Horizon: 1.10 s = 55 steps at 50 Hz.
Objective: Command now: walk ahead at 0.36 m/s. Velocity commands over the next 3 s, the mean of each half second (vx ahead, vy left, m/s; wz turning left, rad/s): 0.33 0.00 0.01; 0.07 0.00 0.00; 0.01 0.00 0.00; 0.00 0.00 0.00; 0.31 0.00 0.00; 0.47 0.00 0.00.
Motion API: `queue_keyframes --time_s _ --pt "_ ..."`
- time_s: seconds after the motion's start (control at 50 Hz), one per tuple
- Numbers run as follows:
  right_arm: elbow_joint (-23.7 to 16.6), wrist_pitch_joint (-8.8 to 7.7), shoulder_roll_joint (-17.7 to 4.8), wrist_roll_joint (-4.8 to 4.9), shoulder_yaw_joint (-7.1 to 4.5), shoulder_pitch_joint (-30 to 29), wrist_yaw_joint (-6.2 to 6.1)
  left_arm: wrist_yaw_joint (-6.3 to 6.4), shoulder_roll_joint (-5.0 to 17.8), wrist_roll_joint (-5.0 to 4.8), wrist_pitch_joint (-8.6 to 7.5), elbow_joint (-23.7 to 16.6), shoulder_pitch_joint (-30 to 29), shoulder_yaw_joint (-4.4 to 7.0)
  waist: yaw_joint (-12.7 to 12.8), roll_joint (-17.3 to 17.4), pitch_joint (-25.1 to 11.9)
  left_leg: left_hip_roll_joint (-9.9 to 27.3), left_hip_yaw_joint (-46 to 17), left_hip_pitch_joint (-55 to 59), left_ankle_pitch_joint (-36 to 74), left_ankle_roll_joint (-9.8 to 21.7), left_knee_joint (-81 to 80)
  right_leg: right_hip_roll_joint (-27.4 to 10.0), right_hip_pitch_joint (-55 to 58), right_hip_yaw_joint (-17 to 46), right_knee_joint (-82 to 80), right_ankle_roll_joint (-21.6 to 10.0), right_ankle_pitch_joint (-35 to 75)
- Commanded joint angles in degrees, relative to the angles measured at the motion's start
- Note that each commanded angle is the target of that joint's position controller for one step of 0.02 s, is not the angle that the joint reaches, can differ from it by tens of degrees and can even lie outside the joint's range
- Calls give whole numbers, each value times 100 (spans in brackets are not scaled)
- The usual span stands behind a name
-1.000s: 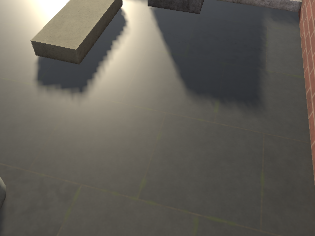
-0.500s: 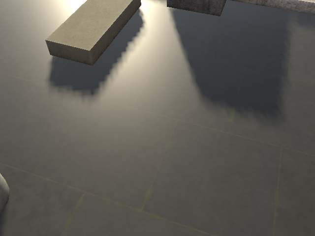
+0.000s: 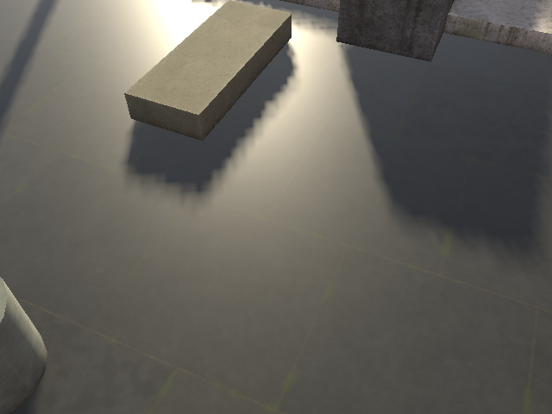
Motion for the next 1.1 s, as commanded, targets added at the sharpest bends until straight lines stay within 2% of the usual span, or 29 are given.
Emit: queue_keyframes --time_s 0.02,0.04,0.06,0.08,0.12,0.18,0.24,0.3,0.36,0.38,0.4,0.44,0.48,0.5,0.52,0.54,0.6,0.64,0.68,0.7,0.74,0.78,0.82,0.84,0.86,0.88,0.9,0.98,1.1 --pt "-44 -214 -374 -123 -121 814 15 3 587 232 -82 -291 -623 101 -809 131 208 161 -400 1540 296 356 -152 -511 -1766 694 519 -759 64" --pt "110 -228 -724 -142 -170 1793 -30 -59 75 337 -177 -483 -656 2 -1082 1190 -371 1261 -2400 2703 495 1290 -843 536 -2838 90 2478 -163 -435" --pt "352 -224 -651 -297 -102 2863 24 -105 -63 302 -263 -580 -976 -32 -1617 1034 -206 2045 -3935 3270 -301 1777 -1700 845 -4087 1131 3562 -125 -1375" --pt "342 -299 -586 -278 -82 2335 55 -88 13 106 -298 -640 -1214 -32 -1369 604 718 2230 -3578 3063 -945 1540 -1860 481 -5036 1631 3799 -251 -765" --pt "260 -241 -190 -113 98 1541 109 37 274 188 -260 -450 -931 56 -909 100 634 1751 -2538 2320 -781 1179 -1738 120 -4508 1320 4142 -259 34" --pt "203 -111 396 -293 293 1058 -60 -78 -190 320 -64 -433 -740 -143 -513 138 718 1385 -1409 1055 563 781 -1589 -295 -3764 1207 3361 -259 1246" --pt "402 -216 333 -325 366 1298 -107 -200 -166 282 -12 -709 -1497 -255 -756 82 466 861 -692 500 617 711 -1043 -460 -3375 954 1269 124 4111" --pt "561 -187 174 -322 400 1426 59 -114 -55 230 67 -997 -1679 -307 -623 270 580 709 -644 -1194 833 654 -619 -334 -1890 560 936 278 4934" --pt "703 -215 6 -31 386 2015 -28 -57 256 320 170 -1111 -2110 -285 -849 69 806 926 -1084 -277 697 539 246 -443 -2608 627 144 372 4701" --pt "599 -1 -502 888 182 1344 -473 -58 453 -680 82 -1439 -2943 -238 -896 318 1141 801 -1278 -216 1023 295 761 -171 -3005 807 -240 491 4270" --pt "688 117 -480 771 190 1621 -632 -131 250 -755 69 -1439 -3055 -324 -1010 213 940 792 -1241 273 1209 246 1213 -216 -3082 857 -575 549 4413" --pt "868 273 -349 492 126 2089 -666 -271 188 -543 35 -1159 -2628 -337 -1032 114 437 660 -1186 484 1462 151 2140 -136 -2304 666 -981 530 4810" --pt "957 290 -102 335 138 2081 -474 -227 634 -358 82 -252 -367 -91 -94 -365 -532 109 -721 -1020 1163 -211 4304 -117 838 239 -602 276 6876" --pt "1132 238 402 442 271 2749 -329 -219 986 -308 81 49 444 -70 127 -1595 -1690 -464 -569 -3113 -3164 -700 6547 -1409 3674 1026 995 -578 9900" --pt "884 159 -47 775 334 2791 -296 -214 1022 -400 92 122 730 -116 475 -1944 -3067 -297 -1287 -3813 -3917 -895 8157 -2365 4617 2312 1484 -1559 9615" --pt "624 103 -292 840 310 2301 -253 -129 713 -335 208 43 573 -235 504 -1288 -3455 8 -1521 -4244 -3876 -960 8260 -2424 4405 2648 1055 -1793 7808" --pt "106 521 13 573 354 1188 -528 130 595 -111 394 -396 -1464 -400 -387 561 -1799 756 -976 -2995 -2160 -1106 7054 -2418 -52 3068 -714 -1445 2838" --pt "36 692 -144 397 237 1140 -688 128 789 -52 331 -529 -2274 -369 -646 235 -691 643 -896 -1793 -1189 -1031 6063 -1685 -2515 2130 -1276 -1116 2343" --pt "64 594 -122 299 138 1374 -723 131 614 -35 254 -546 -2533 -406 -904 -280 -513 641 -987 -1112 -439 -1003 4385 -1011 -2986 1186 -1110 -763 3002" --pt "47 543 14 296 188 1163 -708 211 594 -150 288 -444 -2255 -368 -750 -282 -413 592 -780 -879 -13 -963 2501 -538 -2830 579 -1058 -551 2784" --pt "-8 502 -24 340 183 671 -659 322 605 -174 386 -219 -1646 -334 -483 -669 -715 228 -524 -437 384 -1072 1219 -624 -2210 830 -940 -606 2378" --pt "149 630 -144 313 142 939 -567 312 339 -237 435 -102 -1479 -396 -666 -662 -823 100 -316 541 788 -967 420 -660 -2459 996 -881 -315 801" --pt "58 775 -475 65 131 1025 -487 258 -36 -197 508 47 -1053 -481 -536 44 -318 892 -1173 815 690 -627 -292 -189 -3109 763 -210 494 -950" --pt "12 806 -742 107 108 524 -470 263 -123 -255 542 -62 -685 -467 3 1246 -223 1297 -1647 -409 -1161 -182 -1052 101 -2289 381 -182 674 -210" --pt "-149 782 -678 144 99 -69 -451 356 303 -234 615 -100 -1047 -364 -74 1354 275 1124 -1863 -1571 -3024 -121 -1736 149 -1516 314 6 795 343" --pt "-220 698 -652 123 109 -422 -464 422 514 -215 646 -107 -1170 -277 -23 1361 515 984 -1786 -1901 -3152 -256 -1903 191 -1231 297 137 845 658" --pt "-184 626 -621 117 120 -520 -458 461 403 -147 669 -16 -1029 -279 33 1381 438 881 -1625 -1801 -2830 -371 -1828 145 -1072 319 101 856 799" --pt "125 498 -386 268 128 -24 -451 421 330 -159 650 271 -662 -242 -127 597 205 661 -1237 -852 -1595 -483 -1375 -4 -1208 435 -332 868 961" --pt "270 464 -350 239 106 95 -409 441 389 -198 532 455 -655 -205 -269 138 -65 430 -929 -238 -303 -391 -1005 -72 -1110 480 -410 910 1170"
